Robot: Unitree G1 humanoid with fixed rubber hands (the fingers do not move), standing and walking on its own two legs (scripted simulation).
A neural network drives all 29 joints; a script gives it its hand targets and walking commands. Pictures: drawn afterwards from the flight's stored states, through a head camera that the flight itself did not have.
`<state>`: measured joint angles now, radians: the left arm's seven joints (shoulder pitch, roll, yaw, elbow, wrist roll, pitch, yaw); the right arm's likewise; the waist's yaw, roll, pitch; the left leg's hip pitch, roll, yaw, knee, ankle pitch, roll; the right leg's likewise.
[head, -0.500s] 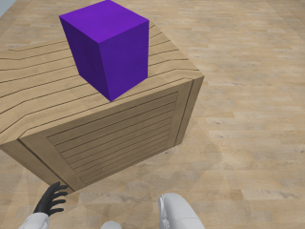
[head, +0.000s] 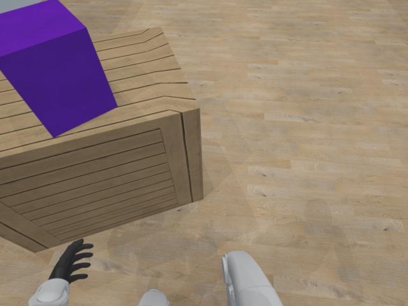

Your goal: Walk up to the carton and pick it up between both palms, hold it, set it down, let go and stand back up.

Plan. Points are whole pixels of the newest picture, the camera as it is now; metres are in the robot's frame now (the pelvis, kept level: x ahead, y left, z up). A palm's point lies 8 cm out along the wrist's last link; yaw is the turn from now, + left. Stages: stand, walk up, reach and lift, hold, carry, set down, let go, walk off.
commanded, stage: walk up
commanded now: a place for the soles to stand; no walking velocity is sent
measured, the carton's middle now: (54, 69) +0.72 +0.41 +0.05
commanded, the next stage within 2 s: none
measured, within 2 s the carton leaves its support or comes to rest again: neither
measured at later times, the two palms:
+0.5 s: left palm out of the picture +0.11 -0.01 -0.06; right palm out of the picture +0.03 -0.68 -0.15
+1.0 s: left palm out of the picture +0.06 -0.21 -0.03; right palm out of the picture +0.09 -0.89 -0.12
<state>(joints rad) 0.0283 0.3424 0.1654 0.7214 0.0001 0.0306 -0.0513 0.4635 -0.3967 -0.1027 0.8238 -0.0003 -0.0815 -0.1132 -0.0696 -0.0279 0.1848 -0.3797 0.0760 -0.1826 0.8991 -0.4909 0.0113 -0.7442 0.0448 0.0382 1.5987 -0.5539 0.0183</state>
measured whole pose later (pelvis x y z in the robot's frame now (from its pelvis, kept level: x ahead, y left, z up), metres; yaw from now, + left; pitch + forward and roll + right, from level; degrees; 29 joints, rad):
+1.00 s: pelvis +0.01 -0.55 +0.01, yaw +19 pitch -4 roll +2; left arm 0.13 0.36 0.08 0.82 0.00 -0.08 0.09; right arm 0.39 -0.51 -0.16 0.82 0.00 0.07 -0.01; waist -0.13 0.11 0.17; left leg -0.34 -0.06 -0.13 0.92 -0.51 0.07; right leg -0.58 0.00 0.12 1.35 -0.70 -0.01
